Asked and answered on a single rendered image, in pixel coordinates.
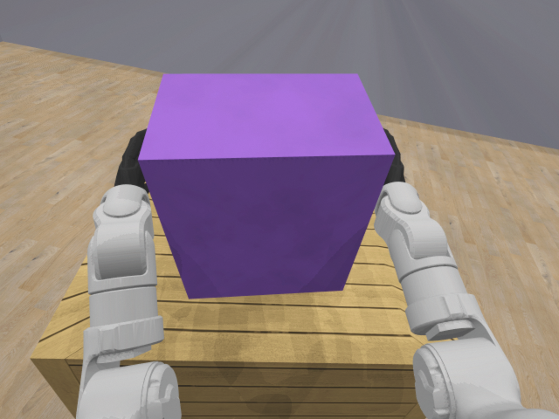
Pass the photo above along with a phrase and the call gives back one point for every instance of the pedestal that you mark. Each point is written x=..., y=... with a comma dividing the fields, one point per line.
x=312, y=355

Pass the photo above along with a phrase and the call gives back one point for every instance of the left robot forearm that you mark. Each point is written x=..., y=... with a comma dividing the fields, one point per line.
x=121, y=270

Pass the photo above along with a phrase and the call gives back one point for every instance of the robot left hand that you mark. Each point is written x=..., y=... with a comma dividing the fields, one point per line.
x=129, y=171

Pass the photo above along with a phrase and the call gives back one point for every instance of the robot right upper arm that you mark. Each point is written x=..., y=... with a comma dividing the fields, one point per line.
x=468, y=379

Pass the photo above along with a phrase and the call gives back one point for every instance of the robot right hand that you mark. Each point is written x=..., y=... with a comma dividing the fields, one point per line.
x=396, y=172

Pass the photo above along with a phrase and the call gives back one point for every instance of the robot left upper arm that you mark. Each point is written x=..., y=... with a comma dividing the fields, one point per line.
x=142, y=391

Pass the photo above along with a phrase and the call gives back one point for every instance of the carton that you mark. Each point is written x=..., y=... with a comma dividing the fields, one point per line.
x=264, y=183

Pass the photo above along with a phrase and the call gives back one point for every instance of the right robot forearm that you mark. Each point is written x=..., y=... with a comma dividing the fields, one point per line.
x=438, y=304

